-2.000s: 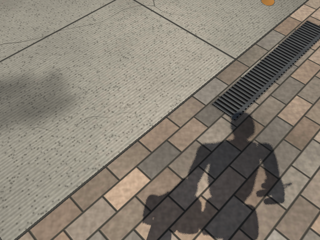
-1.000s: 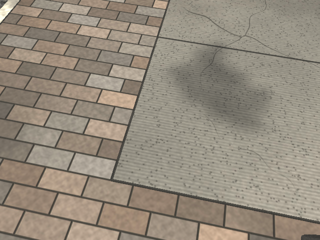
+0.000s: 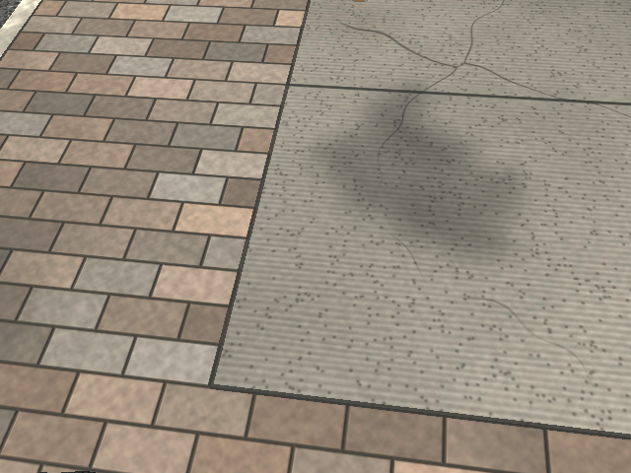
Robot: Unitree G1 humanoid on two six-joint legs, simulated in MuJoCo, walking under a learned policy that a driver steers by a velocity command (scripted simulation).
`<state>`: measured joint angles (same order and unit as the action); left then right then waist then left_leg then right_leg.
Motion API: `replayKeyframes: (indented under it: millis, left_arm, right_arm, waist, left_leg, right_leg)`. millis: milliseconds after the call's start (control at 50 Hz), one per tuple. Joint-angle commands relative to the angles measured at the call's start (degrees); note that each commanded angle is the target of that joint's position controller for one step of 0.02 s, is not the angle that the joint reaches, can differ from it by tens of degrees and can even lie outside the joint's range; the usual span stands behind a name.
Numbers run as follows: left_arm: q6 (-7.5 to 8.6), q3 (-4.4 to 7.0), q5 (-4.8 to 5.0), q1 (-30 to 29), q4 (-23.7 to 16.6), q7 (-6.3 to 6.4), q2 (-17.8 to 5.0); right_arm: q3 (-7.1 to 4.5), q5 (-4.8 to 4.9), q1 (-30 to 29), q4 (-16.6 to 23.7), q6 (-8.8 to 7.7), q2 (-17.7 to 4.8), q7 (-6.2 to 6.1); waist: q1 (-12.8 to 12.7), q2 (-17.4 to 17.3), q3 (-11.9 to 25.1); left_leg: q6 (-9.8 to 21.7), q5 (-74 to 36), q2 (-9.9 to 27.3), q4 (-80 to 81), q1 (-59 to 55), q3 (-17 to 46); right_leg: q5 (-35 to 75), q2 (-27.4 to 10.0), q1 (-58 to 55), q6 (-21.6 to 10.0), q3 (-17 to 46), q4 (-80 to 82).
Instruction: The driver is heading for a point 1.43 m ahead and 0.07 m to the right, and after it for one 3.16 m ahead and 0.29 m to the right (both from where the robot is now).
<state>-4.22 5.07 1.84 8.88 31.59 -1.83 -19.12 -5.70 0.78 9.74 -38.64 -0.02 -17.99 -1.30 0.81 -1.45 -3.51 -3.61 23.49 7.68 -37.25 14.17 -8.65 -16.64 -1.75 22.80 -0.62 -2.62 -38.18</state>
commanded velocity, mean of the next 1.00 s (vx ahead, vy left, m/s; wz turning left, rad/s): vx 0.63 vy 0.00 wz -0.33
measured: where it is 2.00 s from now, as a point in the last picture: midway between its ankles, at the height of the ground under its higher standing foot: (395, 158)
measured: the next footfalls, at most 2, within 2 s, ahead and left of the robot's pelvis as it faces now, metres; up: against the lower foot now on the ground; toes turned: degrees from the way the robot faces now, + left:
left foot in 0.44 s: +0.19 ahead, +0.07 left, +0.00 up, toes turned -31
right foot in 0.82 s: +0.31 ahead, -0.29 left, +0.00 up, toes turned -23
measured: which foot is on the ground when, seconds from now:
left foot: down 0.00-0.00, up 0.02-0.42, down 0.44-0.82, up 0.84-1.00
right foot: down 0.00-0.44, up 0.46-0.80, down 0.82-1.00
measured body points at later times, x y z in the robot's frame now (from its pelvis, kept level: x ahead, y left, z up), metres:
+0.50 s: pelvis +0.11 -0.01 +0.01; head +0.12 -0.02 +0.46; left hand +0.37 +0.18 -0.07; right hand +0.12 -0.34 -0.07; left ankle +0.16 +0.09 -0.72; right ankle +0.02 -0.10 -0.68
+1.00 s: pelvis +0.37 -0.19 +0.02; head +0.38 -0.20 +0.47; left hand +0.54 +0.04 -0.09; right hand +0.35 -0.49 -0.11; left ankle +0.37 -0.07 -0.63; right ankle +0.27 -0.28 -0.72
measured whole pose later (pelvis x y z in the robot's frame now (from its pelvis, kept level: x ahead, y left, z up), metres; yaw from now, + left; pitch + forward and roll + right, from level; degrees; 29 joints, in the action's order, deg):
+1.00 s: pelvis +0.37 -0.19 +0.02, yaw -16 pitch +2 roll -1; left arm 4.2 1.6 -2.3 18.2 40.8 0.2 -16.5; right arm -3.8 -1.3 17.8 -47.0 -1.0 -18.5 3.2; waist 0.5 -2.3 1.1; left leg 4.5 14.5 2.8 -69.8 32.9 0.3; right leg -18.6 0.1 7.4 -0.3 -6.5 -23.8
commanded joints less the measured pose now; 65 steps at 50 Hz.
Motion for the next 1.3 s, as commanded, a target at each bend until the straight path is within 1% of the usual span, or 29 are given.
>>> replayKeyframes:
  millis: [20, 40, 80, 100, 140, 220, 360, 380, 400, 440, 460, 480, 520, 560, 640, 720, 760, 800, 820, 840, 860, 900, 1040, 1140, 1200, 1240, 1260, 1280, 1300]
  left_arm:
    - [1.51, 5.67, -2.16, 9.0, -4.2, 1.68, -20.3]
    - [3.21, 4.59, -3.35, 9.8, -4.3, 0.75, -16.0]
    - [4.26, 3.38, -1.27, 5.2, -3.0, 1.51, -12.2]
    - [3.7, 2.76, -0.3, 1.8, -3.5, 2.2, -10.7]
    - [2.82, 2.31, -1.0, -1.5, -4.5, 3.36, -10.2]
    - [3.65, 2.12, 0.15, 2.9, -3.3, 3.86, -10.4]
    - [4.44, 1.32, 0.48, 3.9, -2.8, 3.45, -9.2]
    - [3.03, 2.48, -4.84, 1.4, -2.1, 0.56, -12.2]
    - [2.67, 2.11, -4.52, -0.7, -3.0, -0.45, -10.4]
    - [3.71, 0.2, -3.42, -1.8, -3.5, -0.25, -4.3]
    - [4.62, -1.52, -2.18, -2.9, -5.7, 0.27, 0.9]
    - [5.18, -1.57, -2.74, -0.9, -5.9, 0.76, -1.4]
    - [5.43, -0.78, -4.26, -1.2, -3.2, -0.19, -5.2]
    - [5.4, -0.65, -4.99, -0.6, -1.7, -1.69, -5.5]
    - [5.64, -1.95, -5.38, -6.6, -3.2, -2.45, -4.6]
    - [6.85, -4.1, -4.04, -14.2, -5.4, -3.23, -1.3]
    - [7.24, -3.77, -3.79, -10.9, -4.5, -2.37, -2.3]
    - [7.87, -1.74, -4.2, 4.9, 0.9, -0.02, -5.9]
    - [8.27, -0.22, -5.41, 15.7, 2.8, 1.49, -9.8]
    - [8.54, 0.91, -6.87, 22.9, 3.6, 2.35, -15.2]
    - [7.99, 0.74, -5.92, 19.0, 3.1, 2.58, -14.0]
    - [7.98, -1.19, -5.19, 11.0, 3.9, 2.34, -5.9]
    - [10.76, -2.65, -3.23, 12.5, 10.0, 1.72, 0.1]
    - [11.44, -2.17, -3.38, 12.8, 13.2, 2.5, -3.2]
    - [9.91, -0.75, -3.87, 13.8, 13.4, 3.83, -9.3]
    - [8.13, -0.13, -4.54, 8.6, 11.2, 3.84, -11.4]
    - [8.2, -0.94, -5.15, 9.5, 11.9, 2.45, -7.0]
    - [9.17, -2.8, -4.64, 14.6, 6.6, 2.02, -1.0]
    - [10.6, -2.81, -4.25, 8.1, 2.9, 2.2, -4.9]
  right_arm:
    - [0.01, -2.83, -1.6, 7.8, -1.99, -1.9, 0.74]
    - [-0.71, -1.96, -6.0, 7.5, -2.02, -5.5, 0.31]
    - [-0.86, -1.07, -6.5, 6.7, -1.89, -6.4, -0.58]
    - [-1.08, -1.73, -6.0, 6.1, -1.66, -7.0, -1.16]
    - [-0.98, -1.99, -4.6, 5.0, -1.45, -6.3, -0.76]
    - [-0.03, -0.43, -6.1, 4.8, -2.98, -4.8, 1.25]
    - [0.05, 0.97, -9.6, 5.4, -6.66, -4.5, 2.34]
    - [1.1, -3.34, -6.1, 3.3, -3.53, -4.5, 2.67]
    - [0.88, -2.92, -2.7, 2.9, -2.67, -4.3, 2.32]
    - [-0.2, -3.15, 8.8, 0.8, -3.28, -9.0, 0.77]
    - [-1.1, -4.9, 12.1, 1.1, -3.8, -15.4, 0.39]
    - [-1.5, -5.41, 8.1, 1.0, -4.07, -15.8, 1.01]
    - [0.18, -3.58, 5.6, 0.7, -4.23, -9.2, 1.76]
    - [0.98, -3.02, 7.9, -0.8, -4.82, -7.9, 1.54]
    - [1.06, -1.88, 14.1, -4.9, -5.53, -7.5, 2.22]
    - [0.52, -2.28, 16.4, -6.8, -4.8, -8.8, 2.21]
    - [0.05, -1.79, 16.7, -8.1, -4.37, -10.3, 2.23]
    - [0.04, -0.91, 14.6, -8.4, -5.05, -10.7, 2.48]
    - [0.44, -0.43, 12.4, -7.1, -5.82, -9.5, 2.79]
    - [2.34, 0.38, 13.5, -3.9, -6.25, -0.6, 2.48]
    - [1.81, 0.33, 11.8, -3.2, -5.26, -4.1, 2.2]
    - [1.58, -1.16, 8.1, -3.7, -3.89, -4.3, 3.18]
    - [2.96, -2.59, -1.8, -0.3, -0.52, 0.1, 6.26]
    - [4.86, -2.27, -11.9, 4.6, -0.87, 0.2, 7.78]
    - [3.89, -1.89, -2.5, 1.7, -0.78, -3.7, 6.79]
    - [0.83, -1.93, 21.5, -5.5, -0.93, -9.4, 4.89]
    - [-0.77, -1.47, 20.4, -6.7, -0.47, -12.3, 3.13]
    - [-1.87, -2.94, 13.8, -3.8, 0.48, -18.8, 2.68]
    - [-2.48, -2.29, 15.3, -1.9, 0.84, -18.7, 2.41]
  waist:
    - [-2.5, 24.0, 14.2]
    - [-7.0, 13.7, 18.3]
    - [-3.1, 6.6, 10.1]
    - [-1.5, 6.0, 8.4]
    - [0.4, 7.0, 8.9]
    - [-1.6, 9.4, 8.9]
    - [-2.1, 11.7, 3.8]
    - [-1.7, 13.3, 4.3]
    - [0.9, 11.3, 3.4]
    - [7.2, 0.8, 4.9]
    - [7.6, -12.3, 7.4]
    - [3.6, -7.5, 5.3]
    - [1.6, -1.7, 2.1]
    - [1.9, -5.6, 2.3]
    - [2.7, -6.5, -0.7]
    - [5.0, -8.7, -2.3]
    - [2.6, -9.0, -1.2]
    - [-6.4, -3.8, 7.3]
    - [-12.6, 0.1, 14.5]
    - [-12.6, 16.0, 23.4]
    - [-10.9, 12.6, 21.1]
    - [-6.1, 6.5, 6.8]
    - [-0.9, 7.2, -3.8]
    - [0.3, 3.7, -6.7]
    - [6.3, 7.0, 2.9]
    - [16.9, 6.6, 14.6]
    - [12.8, -2.4, 11.6]
    - [3.2, -13.9, 14.9]
    - [7.6, -5.4, 21.2]
  left_leg:
    - [-1.8, 18.6, -8.6, -32.3, 30.1, 4.4]
    - [-1.2, 17.7, -8.2, -38.7, 30.5, 14.5]
    - [0.7, 7.1, -6.3, -34.5, 30.4, 15.5]
    - [0.6, 2.8, -5.7, -30.3, 28.6, 15.8]
    - [-0.2, -2.7, -7.9, -27.3, 22.1, 14.9]
    - [-0.3, -7.2, -10.0, -12.0, 20.1, 15.2]
    - [0.0, -6.9, -11.8, 3.7, 8.6, 15.4]
    - [0.4, -4.2, -12.9, 3.2, 3.3, 11.1]
    - [0.8, -7.2, -12.4, 6.8, -3.3, 10.2]
    - [3.8, -0.2, -3.1, 14.3, -21.3, 18.3]
    - [7.7, 22.3, 12.3, 25.4, -23.3, 43.5]
    - [11.8, 29.9, 16.8, 29.1, -17.9, 57.9]
    - [10.9, 21.8, 10.9, 25.6, -13.5, 43.8]
    - [9.9, 13.6, 5.2, 26.7, -11.6, 32.7]
    - [13.7, 4.7, 3.3, 29.7, -11.6, 29.4]
    - [13.9, -9.4, 1.8, 30.3, -4.5, 25.2]
    - [13.7, -22.2, 3.0, 27.3, -2.1, 24.9]
    - [11.8, -43.7, -0.7, 8.2, 2.8, 19.7]
    - [10.5, -34.1, -4.5, -8.6, 14.5, 17.8]
    - [9.5, 5.4, -9.9, -28.5, 28.2, 14.0]
    - [10.1, 1.3, -9.6, -36.1, 31.4, 15.6]
    - [9.8, -6.9, -3.9, -35.6, 32.4, 13.8]
    - [8.0, -16.4, -1.3, -32.2, 36.7, 10.5]
    - [11.6, -24.0, -5.3, -10.5, 23.4, -0.7]
    - [14.7, -19.3, -12.6, -7.4, 7.7, -3.8]
    - [18.1, -14.0, -14.6, -3.4, -20.1, 2.5]
    - [19.5, -8.8, -10.4, -1.2, -28.3, 10.1]
    - [27.7, -14.4, 2.7, 2.7, -38.8, 38.1]
    - [31.3, -0.3, 6.0, 16.0, -40.9, 52.1]
  right_leg:
    - [42.0, -18.3, -30.4, -19.5, 39.7, 14.0]
    - [34.0, -20.3, -27.6, -22.7, 40.6, 17.3]
    - [20.1, -13.5, -20.4, -16.2, 31.4, 18.1]
    - [18.2, -11.2, -17.0, -13.7, 28.6, 18.0]
    - [20.9, -7.6, -11.4, -12.2, 25.2, 17.8]
    - [-17.7, -6.2, -11.1, -12.8, 31.6, 24.4]
    - [-17.0, -3.6, -4.7, -11.6, 35.7, 21.4]
    - [-18.4, 0.4, -0.2, -10.1, 33.0, 20.3]
    - [-18.9, 1.6, 4.8, -8.9, 32.1, 18.4]
    - [-22.3, 6.5, 19.2, -4.8, 25.2, 2.3]
    - [-19.4, 12.7, 25.4, -2.7, 14.8, -15.9]
    - [-11.1, 7.8, 30.0, -2.9, 14.7, -24.8]
    - [-2.3, 4.6, 28.5, -2.4, 14.1, -27.3]
    - [1.5, 4.4, 24.5, -1.0, 12.4, -26.1]
    - [5.3, 1.8, 24.6, 0.6, 6.6, -17.3]
    - [3.4, 2.4, 9.3, 1.4, 0.7, -0.4]
    - [1.8, 4.5, -1.6, 0.1, -0.5, 4.4]
    - [4.3, 5.8, -25.0, -1.7, 0.3, 8.5]
    - [-3.9, -3.3, -40.9, -3.5, 8.2, 8.8]
    - [-30.8, -22.5, -51.8, -5.6, 33.9, 16.9]
    - [-37.6, -24.7, -41.8, -7.2, 47.7, 24.6]
    - [-21.4, -18.8, -29.0, -6.2, 29.5, 24.4]
    - [14.0, -12.3, -20.4, -3.8, 1.2, 31.2]
    - [46.9, -9.7, -17.5, -1.1, -12.9, 32.1]
    - [80.7, -11.5, -25.1, -0.2, -13.0, 14.5]
    - [74.6, -12.1, -15.5, -1.4, -10.5, -17.2]
    - [16.5, -3.2, -0.5, -0.4, -9.7, -38.4]
    - [-13.8, 3.3, 20.6, 2.4, -4.4, -59.3]
    - [-8.3, 2.7, 27.7, 1.6, 6.5, -59.5]
Velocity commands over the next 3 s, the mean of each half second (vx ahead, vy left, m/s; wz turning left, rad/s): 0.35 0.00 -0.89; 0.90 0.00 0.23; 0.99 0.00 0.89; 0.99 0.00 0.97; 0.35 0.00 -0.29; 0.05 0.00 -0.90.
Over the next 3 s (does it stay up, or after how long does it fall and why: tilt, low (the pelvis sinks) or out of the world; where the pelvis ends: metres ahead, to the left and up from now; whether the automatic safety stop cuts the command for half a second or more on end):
stays up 1.60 0.05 0.01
